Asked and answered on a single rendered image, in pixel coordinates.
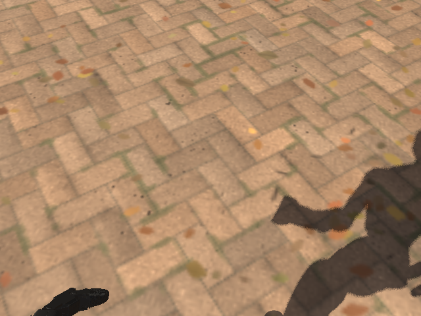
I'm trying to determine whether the robot left hand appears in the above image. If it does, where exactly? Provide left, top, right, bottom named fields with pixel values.
left=30, top=288, right=109, bottom=316

